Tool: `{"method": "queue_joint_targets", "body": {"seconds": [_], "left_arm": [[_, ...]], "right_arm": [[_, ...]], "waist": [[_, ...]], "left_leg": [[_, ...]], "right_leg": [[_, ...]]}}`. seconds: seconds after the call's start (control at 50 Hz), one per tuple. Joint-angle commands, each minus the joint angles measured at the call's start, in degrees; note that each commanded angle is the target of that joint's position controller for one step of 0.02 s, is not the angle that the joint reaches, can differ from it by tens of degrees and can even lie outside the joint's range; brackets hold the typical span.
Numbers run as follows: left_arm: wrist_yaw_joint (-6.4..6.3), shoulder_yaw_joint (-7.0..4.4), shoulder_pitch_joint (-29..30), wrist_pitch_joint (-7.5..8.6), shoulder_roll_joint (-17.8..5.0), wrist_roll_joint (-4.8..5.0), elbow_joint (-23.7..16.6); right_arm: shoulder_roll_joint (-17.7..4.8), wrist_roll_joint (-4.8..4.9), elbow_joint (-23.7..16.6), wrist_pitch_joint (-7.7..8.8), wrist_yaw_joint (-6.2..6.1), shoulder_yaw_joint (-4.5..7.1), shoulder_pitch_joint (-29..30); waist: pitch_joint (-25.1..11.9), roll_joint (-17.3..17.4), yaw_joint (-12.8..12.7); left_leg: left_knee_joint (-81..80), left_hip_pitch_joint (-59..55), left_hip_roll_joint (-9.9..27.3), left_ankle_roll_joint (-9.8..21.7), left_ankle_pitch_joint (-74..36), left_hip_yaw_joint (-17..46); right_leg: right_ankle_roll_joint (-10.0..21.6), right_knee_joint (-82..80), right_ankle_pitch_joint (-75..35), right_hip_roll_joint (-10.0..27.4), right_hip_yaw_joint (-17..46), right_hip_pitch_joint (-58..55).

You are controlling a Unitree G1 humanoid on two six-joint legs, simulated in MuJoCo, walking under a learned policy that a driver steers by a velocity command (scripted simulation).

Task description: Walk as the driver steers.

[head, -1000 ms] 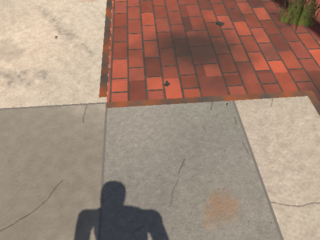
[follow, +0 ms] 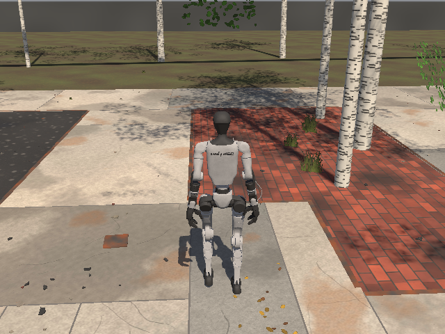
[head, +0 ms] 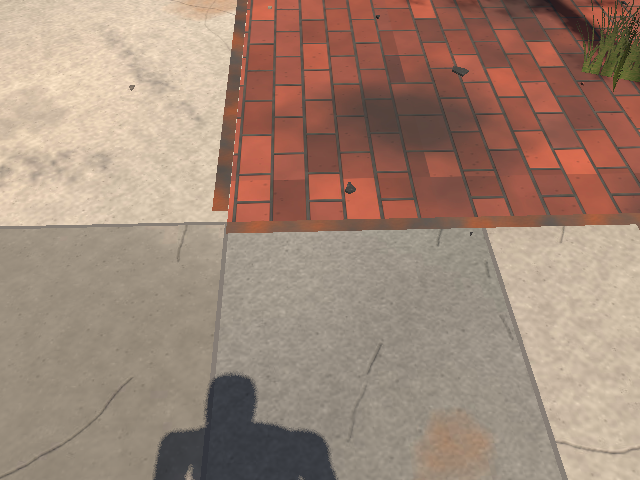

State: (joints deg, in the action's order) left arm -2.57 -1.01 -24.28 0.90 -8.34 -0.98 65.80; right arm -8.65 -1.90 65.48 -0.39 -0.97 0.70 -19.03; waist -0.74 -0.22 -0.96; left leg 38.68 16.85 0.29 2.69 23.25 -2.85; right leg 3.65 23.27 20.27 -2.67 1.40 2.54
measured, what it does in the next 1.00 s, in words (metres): walks ahead: right foot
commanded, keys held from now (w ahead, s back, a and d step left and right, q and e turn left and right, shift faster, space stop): no key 1.00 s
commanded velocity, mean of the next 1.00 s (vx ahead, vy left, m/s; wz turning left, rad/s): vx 0.05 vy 0.00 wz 0.00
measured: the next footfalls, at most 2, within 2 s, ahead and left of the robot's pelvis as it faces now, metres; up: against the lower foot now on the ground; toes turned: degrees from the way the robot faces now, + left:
right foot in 0.42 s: +0.13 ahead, -0.08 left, +0.00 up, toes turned -2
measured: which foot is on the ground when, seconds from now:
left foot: down 0.00-1.00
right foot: down 0.00-0.12, up 0.14-0.40, down 0.42-1.00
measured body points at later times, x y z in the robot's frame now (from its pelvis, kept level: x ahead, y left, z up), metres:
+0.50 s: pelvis +0.10 +0.04 +0.00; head +0.10 +0.04 +0.45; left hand +0.10 +0.25 -0.16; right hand +0.06 -0.16 -0.16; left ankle +0.06 +0.11 -0.74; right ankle +0.09 -0.08 -0.74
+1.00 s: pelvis +0.12 +0.03 +0.01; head +0.13 +0.04 +0.46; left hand +0.09 +0.24 -0.16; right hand +0.08 -0.18 -0.15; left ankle +0.06 +0.11 -0.74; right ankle +0.09 -0.08 -0.74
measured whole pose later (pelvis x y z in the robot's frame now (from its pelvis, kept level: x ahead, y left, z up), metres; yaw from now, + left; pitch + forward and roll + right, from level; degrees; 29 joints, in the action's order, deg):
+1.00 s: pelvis +0.12 +0.03 +0.01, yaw +0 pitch -1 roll -1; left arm -3.0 0.5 -17.1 0.6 -6.7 -0.3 67.4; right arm -6.8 -0.5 65.2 1.1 -3.0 -0.6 -19.6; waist 2.3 0.1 0.1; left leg 20.8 2.8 -1.8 3.2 16.7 -4.3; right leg 0.4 22.3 14.2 -0.2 -2.2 6.6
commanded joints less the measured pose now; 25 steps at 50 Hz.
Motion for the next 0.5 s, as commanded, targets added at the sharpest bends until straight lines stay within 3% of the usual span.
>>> {"method": "queue_joint_targets", "body": {"seconds": [0.02,0.06,0.08,0.1,0.12,0.14,0.16,0.18,0.2,0.26,0.32,0.36,0.4,0.44,0.46,0.5], "left_arm": [[-0.17,-1.50,-5.75,1.04,-7.10,-0.76,0.06],[-0.15,-1.19,-3.10,1.72,-6.41,-0.47,-0.35],[-0.06,-0.97,-1.54,1.74,-6.17,0.02,-0.64],[0.08,-0.62,-1.72,2.04,-5.41,0.13,-0.73],[0.24,-0.02,-2.34,2.47,-3.85,0.11,-1.53],[0.08,0.50,-6.17,2.00,-0.97,1.06,-1.44],[-0.15,0.01,-4.22,1.02,-2.86,0.28,-1.50],[-0.02,0.26,-2.84,0.53,-1.35,-0.42,-1.62],[0.29,0.71,-2.05,0.36,0.22,-0.54,-1.41],[0.59,0.89,-2.24,-0.22,-0.03,0.00,-0.99],[0.00,1.09,-1.12,-1.10,-0.29,0.89,-0.73],[-0.33,1.20,0.39,-1.53,-0.53,1.14,-0.88],[-0.24,1.67,1.07,-1.56,0.29,0.75,-0.61],[0.04,1.37,2.67,-1.04,-2.84,-0.20,-1.24],[0.12,0.93,4.12,-1.16,-4.03,0.49,-0.41],[0.15,1.28,4.73,-0.73,-1.83,0.61,-0.47]], "right_arm": [[-2.69,0.18,-6.33,2.55,0.42,0.61,6.45],[-1.83,1.26,-5.35,3.54,0.19,0.77,1.58],[-1.11,1.70,-3.66,3.72,-0.04,0.88,-2.92],[-2.51,1.70,-2.28,3.81,-0.41,1.56,-6.81],[-6.70,0.81,-1.94,4.13,-0.82,2.56,-11.59],[-11.12,1.41,-0.94,3.40,-0.80,3.42,-16.10],[-6.62,1.34,-0.87,3.10,-0.70,1.99,-14.14],[-5.05,1.15,-2.09,3.25,-0.65,1.30,-9.81],[-4.58,0.82,-3.31,3.35,-0.87,0.80,-6.03],[-3.07,0.59,-4.05,3.92,-1.70,-0.77,-2.58],[-3.44,0.72,-3.31,3.86,-1.94,-1.40,-4.32],[-3.57,1.01,-3.02,3.31,-2.05,-1.57,-4.56],[-3.65,1.63,-2.90,2.71,-1.85,-1.41,-3.72],[-2.99,1.54,-3.18,2.34,-1.54,-1.01,-4.64],[-0.27,1.47,-2.21,1.89,-1.43,-1.31,-7.54],[-1.37,1.15,-1.45,1.86,-1.75,-1.00,-7.19]], "waist": [[15.41,-5.89,-1.34],[11.14,-5.17,1.74],[8.69,-4.28,3.91],[6.29,-2.31,5.15],[3.10,4.08,6.32],[-0.69,15.13,6.84],[1.22,10.05,4.87],[4.22,5.48,3.19],[5.09,3.13,1.89],[3.74,4.47,-0.81],[1.84,5.26,-0.54],[1.62,6.04,-0.29],[2.69,4.96,-1.30],[5.83,1.29,0.62],[9.06,-5.14,2.18],[9.46,-4.00,1.08]], "left_leg": [[4.40,17.33,2.56,0.74,2.54,0.62],[-4.05,6.52,0.70,0.85,-3.27,-1.53],[-10.14,-3.41,-1.19,0.89,-10.48,-3.11],[-13.12,-12.64,-1.06,0.65,-15.42,-1.27],[-16.83,-20.02,7.40,1.51,-22.26,9.15],[-20.89,-22.88,18.57,8.68,-34.30,23.00],[-21.41,-17.19,21.07,10.83,-38.18,25.62],[-21.41,-12.77,19.45,10.71,-38.20,21.81],[-22.14,-10.39,17.43,9.71,-38.61,17.89],[-21.85,-9.18,12.74,7.21,-49.59,8.93],[-19.32,-11.46,11.10,6.49,-53.42,6.08],[-18.68,-10.46,10.87,6.23,-48.69,6.31],[-19.53,-4.60,9.49,3.70,-33.14,6.26],[-22.50,0.74,5.95,1.53,-12.29,6.04],[-23.84,-1.90,4.10,1.16,-11.02,4.91],[-21.56,-6.11,4.81,1.07,-19.42,5.13]], "right_leg": [[10.81,-13.60,3.18,18.46,19.91,2.71],[7.63,-7.04,-19.04,15.19,12.27,3.88],[5.25,-3.48,-22.31,12.83,8.83,7.76],[2.78,1.49,-24.01,10.22,6.00,11.71],[-0.01,11.13,-16.41,6.08,1.59,16.45],[-2.28,24.00,6.77,-0.46,-4.66,20.72],[-2.21,30.69,14.94,1.88,-1.60,19.82],[-2.18,33.84,13.97,2.96,-0.14,19.66],[-2.23,33.28,10.87,4.10,0.46,19.06],[-3.08,24.54,5.17,4.88,-0.72,14.02],[-3.51,15.51,3.52,3.71,-2.41,11.16],[-3.47,9.93,-0.91,3.71,-2.93,9.00],[-3.14,1.59,-14.10,5.08,-1.83,2.27],[-2.54,-0.33,-20.43,9.63,3.09,-0.07],[-1.42,0.56,-18.73,9.20,3.10,5.30],[-1.76,-0.80,-20.30,8.71,2.80,6.59]]}}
